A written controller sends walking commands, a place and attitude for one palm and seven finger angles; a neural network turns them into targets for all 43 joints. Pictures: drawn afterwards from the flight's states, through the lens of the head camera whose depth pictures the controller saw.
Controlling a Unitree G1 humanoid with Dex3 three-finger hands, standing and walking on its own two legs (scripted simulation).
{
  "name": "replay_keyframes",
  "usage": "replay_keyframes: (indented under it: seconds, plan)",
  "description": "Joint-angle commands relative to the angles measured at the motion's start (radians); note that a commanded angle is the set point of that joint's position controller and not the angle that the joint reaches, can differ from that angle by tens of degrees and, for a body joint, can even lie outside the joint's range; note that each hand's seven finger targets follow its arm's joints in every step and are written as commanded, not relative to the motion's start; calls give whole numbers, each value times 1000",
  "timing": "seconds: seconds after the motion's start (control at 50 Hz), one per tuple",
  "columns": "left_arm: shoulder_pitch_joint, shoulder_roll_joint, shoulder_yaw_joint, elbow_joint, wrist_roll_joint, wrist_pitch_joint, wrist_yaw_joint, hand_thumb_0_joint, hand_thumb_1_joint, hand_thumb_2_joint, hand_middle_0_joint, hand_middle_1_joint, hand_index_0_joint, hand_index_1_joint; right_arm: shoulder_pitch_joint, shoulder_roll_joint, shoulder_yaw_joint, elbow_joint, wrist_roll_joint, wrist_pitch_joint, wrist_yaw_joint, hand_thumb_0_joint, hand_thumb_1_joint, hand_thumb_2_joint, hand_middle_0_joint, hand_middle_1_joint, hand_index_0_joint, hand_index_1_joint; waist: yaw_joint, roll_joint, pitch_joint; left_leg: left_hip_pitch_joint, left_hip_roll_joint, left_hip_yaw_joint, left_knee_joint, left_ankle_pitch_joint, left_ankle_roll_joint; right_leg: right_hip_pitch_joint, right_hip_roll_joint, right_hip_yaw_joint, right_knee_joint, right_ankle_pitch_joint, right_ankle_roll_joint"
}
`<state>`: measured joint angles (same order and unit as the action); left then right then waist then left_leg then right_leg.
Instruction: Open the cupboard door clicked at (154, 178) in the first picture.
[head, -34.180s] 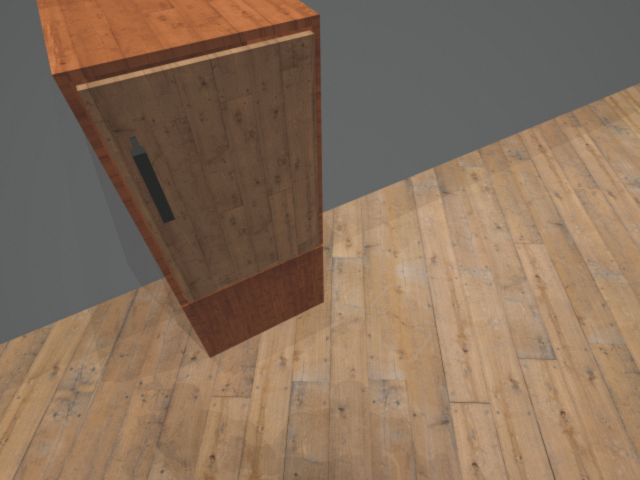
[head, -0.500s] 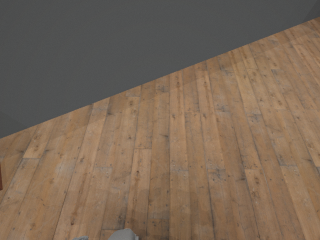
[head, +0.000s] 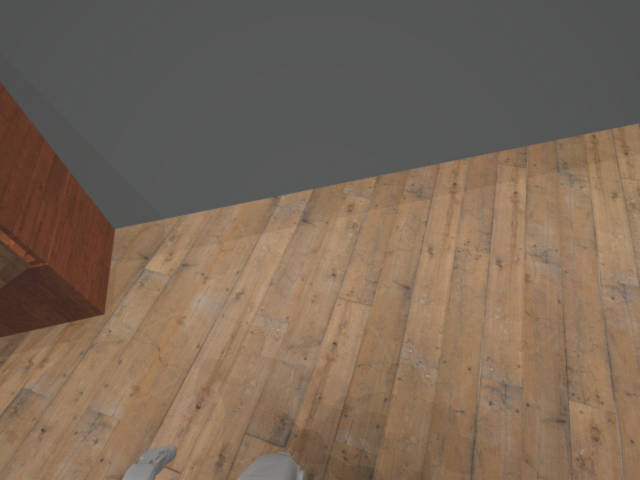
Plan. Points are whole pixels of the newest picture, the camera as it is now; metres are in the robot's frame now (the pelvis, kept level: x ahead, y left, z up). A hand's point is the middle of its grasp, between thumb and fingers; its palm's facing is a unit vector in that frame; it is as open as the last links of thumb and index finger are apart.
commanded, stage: turn to face it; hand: left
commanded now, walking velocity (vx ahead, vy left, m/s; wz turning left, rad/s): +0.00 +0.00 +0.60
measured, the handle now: out of the picture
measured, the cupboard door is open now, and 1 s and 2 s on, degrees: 42 42 42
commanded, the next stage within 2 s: take the last steps up to it in 1.60 s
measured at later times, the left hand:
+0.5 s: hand out of the picture +0.00 +0.26 -0.17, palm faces +0.34 -0.90 -0.25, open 7.4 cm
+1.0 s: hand out of the picture -0.03 +0.19 -0.15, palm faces +0.60 -0.77 -0.23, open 7.4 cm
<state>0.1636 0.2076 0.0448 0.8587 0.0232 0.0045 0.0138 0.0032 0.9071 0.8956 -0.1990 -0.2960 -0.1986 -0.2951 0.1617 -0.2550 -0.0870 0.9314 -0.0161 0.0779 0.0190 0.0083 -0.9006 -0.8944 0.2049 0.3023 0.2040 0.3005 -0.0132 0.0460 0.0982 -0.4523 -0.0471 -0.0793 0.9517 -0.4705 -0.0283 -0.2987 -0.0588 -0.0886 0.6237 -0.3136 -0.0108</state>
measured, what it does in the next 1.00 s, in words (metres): steps on the spot, turning left: left foot, then right foot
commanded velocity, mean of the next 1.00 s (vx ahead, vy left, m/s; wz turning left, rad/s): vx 0.00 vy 0.00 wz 0.60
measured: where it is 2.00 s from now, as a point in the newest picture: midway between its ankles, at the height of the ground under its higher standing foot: outside the picture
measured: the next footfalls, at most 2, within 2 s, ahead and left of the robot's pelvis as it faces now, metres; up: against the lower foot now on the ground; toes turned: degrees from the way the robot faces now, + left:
left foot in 0.32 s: +0.02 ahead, +0.14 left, +0.00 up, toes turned +18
right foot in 0.72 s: +0.10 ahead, -0.10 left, +0.00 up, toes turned +23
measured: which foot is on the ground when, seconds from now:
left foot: up 0.00-0.30, down 0.32-0.72, up 0.74-1.00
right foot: down 0.00-0.32, up 0.34-0.70, down 0.72-1.00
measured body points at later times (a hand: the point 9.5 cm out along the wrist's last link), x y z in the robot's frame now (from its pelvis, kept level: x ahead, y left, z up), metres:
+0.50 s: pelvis +0.00 +0.03 +0.01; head +0.04 +0.06 +0.45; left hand -0.02 +0.31 -0.15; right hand +0.18 -0.19 -0.12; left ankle -0.02 +0.12 -0.73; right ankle +0.03 -0.13 -0.66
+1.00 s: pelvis +0.02 -0.01 +0.01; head +0.07 +0.02 +0.45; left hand -0.06 +0.23 -0.13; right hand +0.24 -0.17 -0.14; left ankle -0.06 +0.10 -0.68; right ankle +0.07 -0.11 -0.73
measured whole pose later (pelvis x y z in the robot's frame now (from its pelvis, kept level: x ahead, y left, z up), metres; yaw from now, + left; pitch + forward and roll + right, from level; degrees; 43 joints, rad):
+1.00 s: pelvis +0.02 -0.01 +0.01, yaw +38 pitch +0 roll +2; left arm 0.20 0.18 0.04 0.89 0.03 0.01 0.02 0.00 0.90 0.90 -0.20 -0.30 -0.20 -0.30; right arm 0.14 -0.24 -0.08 0.96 -0.01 0.09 0.04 0.01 -0.91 -0.90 0.20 0.30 0.20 0.30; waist -0.02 -0.02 0.12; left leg -0.43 0.03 0.05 0.91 -0.44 -0.06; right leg -0.19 -0.14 -0.22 0.54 -0.33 0.01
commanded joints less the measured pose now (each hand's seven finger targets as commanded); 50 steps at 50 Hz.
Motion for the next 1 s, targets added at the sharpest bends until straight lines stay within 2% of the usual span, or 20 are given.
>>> replay_keyframes:
  seconds: [0.0, 0.06, 0.16, 0.24, 0.26, 0.28, 0.3, 0.32, 0.34, 0.38, 0.44, 0.56, 0.64, 0.66, 0.68, 0.7, 0.72, 0.76, 0.8, 0.98]
  plan:
    - [-8, 153, 36, -70, 0, -15, 22, 0, 900, 900, -200, -300, -200, -300, -32, -75, -24, -72, -3, -19, 12, 0, -900, -900, 200, 300, 200, 300, -12, -243, -74, -133, 75, 34, 323, 73, -30, 87, -271, 163, -317, 252, -91]
    - [49, 160, 40, -57, 1, -21, 23, 0, 900, 900, -200, -300, -200, -300, -62, -53, -8, -70, 0, -20, 15, 0, -900, -900, 200, 300, 200, 300, 17, -234, -107, -112, 75, 92, 148, 54, -47, 204, -265, 65, -271, 442, -89]
    - [136, 207, 59, -16, 8, -15, 19, 0, 900, 900, -200, -300, -200, -300, -130, -28, 6, -89, 6, -30, 16, 0, -900, -900, 200, 300, 200, 300, 66, -255, -126, -27, 62, 164, -120, 1, -37, 271, -310, 23, -205, 585, -104]
    - [114, 225, 73, -11, 2, -7, 10, 0, 900, 900, -200, -300, -200, -300, -49, -49, 3, -77, 6, -44, 11, 0, -900, -900, 200, 300, 200, 300, 25, -244, -162, 174, 41, 203, -384, 148, -11, 195, -312, -50, -81, 510, -47]
    - [104, 215, 73, -17, -5, -2, 5, 0, 900, 900, -200, -300, -200, -300, -2, -83, -7, -67, 3, -48, 12, 0, -900, -900, 200, 300, 200, 300, -8, -171, -176, 312, 59, 176, -495, 261, 6, 89, -295, -81, 12, 415, -5]
    - [94, 168, 67, -45, -10, 6, -2, 0, 900, 900, -200, -300, -200, -300, 66, -186, -33, -60, -6, -56, 7, 0, -900, -900, 200, 300, 200, 300, -52, 83, -225, 474, 262, -106, -545, 483, 101, -128, -186, -137, 219, 93, 66]
    - [10, 106, 36, -98, -9, 9, -3, 0, 900, 900, -200, -300, -200, -300, 134, -268, -51, -52, -7, -51, -2, 0, -900, -900, 200, 300, 200, 300, -93, 276, -202, 487, 469, -341, -586, 789, 237, -311, -86, -75, 413, -382, 104]
    - [-49, 127, 38, -107, 1, 20, 7, 0, 900, 900, -200, -300, -200, -300, 169, -254, -47, -31, -7, -53, -15, 0, -900, -900, 200, 300, 200, 300, -106, 167, -211, 448, 466, -339, -584, 731, 268, -331, -83, 39, 502, -348, 88]
    - [-66, 111, 42, -89, -4, 21, 8, 0, 900, 900, -200, -300, -200, -300, 129, -242, -44, -43, -9, -55, -29, 0, -900, -900, 200, 300, 200, 300, -83, 181, -178, 399, 410, -299, -585, 679, 252, -346, -79, 72, 536, -282, 88]
    - [-24, 124, 48, -44, -4, 26, -2, 0, 900, 900, -200, -300, -200, -300, 13, -188, -26, -72, -10, -58, -35, 0, -900, -900, 200, 300, 200, 300, -24, 145, -124, 301, 319, -186, -603, 607, 204, -302, -71, 93, 551, -148, 94]
    - [14, 118, 45, -27, -5, 27, -7, 0, 900, 900, -200, -300, -200, -300, 0, -173, -17, -78, -8, -68, -34, 0, -900, -900, 200, 300, 200, 300, 2, 76, -139, 306, 277, -143, -597, 620, 186, -251, -45, 85, 472, -100, 100]
    - [-21, 105, 37, -57, -10, 23, -2, 0, 900, 900, -200, -300, -200, -300, 11, -182, -27, -74, -12, -57, -28, 0, -900, -900, 200, 300, 200, 300, -9, 105, -132, 264, 253, -209, -582, 564, 189, -138, 12, 64, 231, -120, 95]
    - [50, 111, 40, -50, -16, 6, 4, 0, 900, 900, -200, -300, -200, -300, -23, -175, -34, -89, -7, -49, -28, 0, -900, -900, 200, 300, 200, 300, 28, 108, -161, 172, 213, -263, -499, 592, 162, 81, 55, 45, -49, -5, 78]
    - [102, 133, 47, -41, -15, -4, 9, 0, 900, 900, -200, -300, -200, -300, -35, -155, -33, -96, 0, -50, -26, 0, -900, -900, 200, 300, 200, 300, 57, 62, -177, 98, 171, -244, -436, 509, 122, 210, 21, 69, -208, 94, 70]
    - [140, 213, 63, -32, 0, -15, 18, 0, 900, 900, -200, -300, -200, -300, -21, -96, -27, -105, 11, -52, -18, 0, -900, -900, 200, 300, 200, 300, 72, -167, -207, -79, 62, -129, -264, 243, 49, 380, -186, 262, -324, 137, 14]
    - [135, 275, 71, -40, 10, -16, 22, 0, 900, 900, -200, -300, -200, -300, -31, -73, -25, -127, 10, -53, -12, 0, -900, -900, 200, 300, 200, 300, 77, -344, -176, -175, -49, 38, -16, -142, -15, 344, -435, 456, -347, 308, -116]
    - [110, 237, 60, -40, 1, -18, 25, 0, 900, 900, -200, -300, -200, -300, -34, -114, -31, -105, -3, -41, -11, 0, -900, -900, 200, 300, 200, 300, 60, -297, -150, -148, 16, -18, 179, -125, -5, 229, -431, 410, -330, 323, -156]
    - [5, 169, 40, -59, -5, -16, 23, 0, 900, 900, -200, -300, -200, -300, -29, -90, -29, -69, -4, -24, 1, 0, -900, -900, 200, 300, 200, 300, 5, -246, -73, -161, 58, 8, 326, 15, -23, 151, -309, 231, -305, 346, -122]
    - [-16, 144, 34, -68, -3, -18, 24, 0, 900, 900, -200, -300, -200, -300, -12, -71, -21, -57, -2, -18, 11, 0, -900, -900, 200, 300, 200, 300, -13, -261, -85, -142, 73, 42, 306, 78, -37, 153, -263, 101, -286, 419, -89]
    - [138, 221, 65, -10, 7, -13, 16, 0, 900, 900, -200, -300, -200, -300, -121, -28, 9, -84, 7, -38, 16, 0, -900, -900, 200, 300, 200, 300, 65, -268, -134, 14, 47, 191, -205, 18, -22, 288, -312, -5, -154, 665, -91]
